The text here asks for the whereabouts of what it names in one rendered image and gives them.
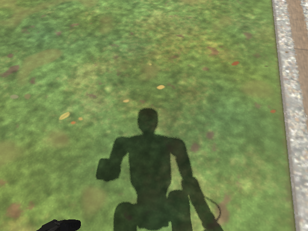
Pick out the robot left hand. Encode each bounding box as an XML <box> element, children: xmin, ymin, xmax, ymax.
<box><xmin>37</xmin><ymin>219</ymin><xmax>81</xmax><ymax>231</ymax></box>

